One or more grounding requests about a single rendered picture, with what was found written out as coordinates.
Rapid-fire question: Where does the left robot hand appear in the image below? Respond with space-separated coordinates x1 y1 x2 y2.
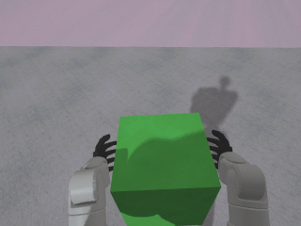
93 134 117 171

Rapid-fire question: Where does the robot left forearm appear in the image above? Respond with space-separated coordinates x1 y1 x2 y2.
68 156 110 226

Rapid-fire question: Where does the right robot hand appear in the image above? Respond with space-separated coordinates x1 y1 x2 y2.
206 130 233 169

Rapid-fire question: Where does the carton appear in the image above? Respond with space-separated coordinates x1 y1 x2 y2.
110 112 221 226

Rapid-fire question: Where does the robot right forearm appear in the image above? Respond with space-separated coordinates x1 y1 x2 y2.
218 152 270 226

